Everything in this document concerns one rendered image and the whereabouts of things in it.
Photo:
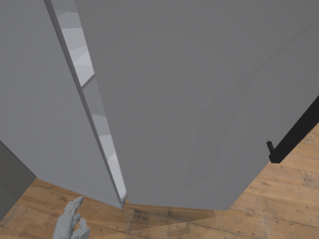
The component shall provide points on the fridge door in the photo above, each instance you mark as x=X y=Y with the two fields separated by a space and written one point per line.
x=194 y=89

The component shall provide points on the robot left hand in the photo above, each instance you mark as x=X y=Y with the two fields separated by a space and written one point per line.
x=66 y=223

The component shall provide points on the handle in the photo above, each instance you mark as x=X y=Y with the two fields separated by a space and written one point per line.
x=303 y=126

